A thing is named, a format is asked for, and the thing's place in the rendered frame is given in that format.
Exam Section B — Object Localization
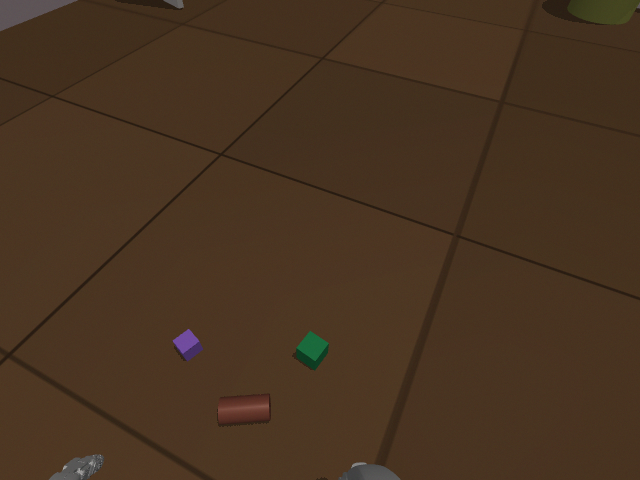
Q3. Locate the left robot hand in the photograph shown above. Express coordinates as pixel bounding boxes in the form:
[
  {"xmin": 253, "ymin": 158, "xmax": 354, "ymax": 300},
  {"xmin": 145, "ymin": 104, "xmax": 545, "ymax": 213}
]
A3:
[{"xmin": 49, "ymin": 454, "xmax": 104, "ymax": 480}]

